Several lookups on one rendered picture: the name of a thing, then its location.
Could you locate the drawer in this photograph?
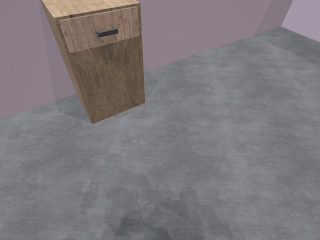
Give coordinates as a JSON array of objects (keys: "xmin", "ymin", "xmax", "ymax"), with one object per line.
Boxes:
[{"xmin": 59, "ymin": 6, "xmax": 139, "ymax": 52}]

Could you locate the handle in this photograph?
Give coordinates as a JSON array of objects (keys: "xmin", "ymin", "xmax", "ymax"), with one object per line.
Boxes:
[{"xmin": 95, "ymin": 26, "xmax": 119, "ymax": 38}]

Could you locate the cabinet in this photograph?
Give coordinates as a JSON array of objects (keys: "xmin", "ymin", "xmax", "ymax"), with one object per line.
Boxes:
[{"xmin": 40, "ymin": 0, "xmax": 145, "ymax": 124}]

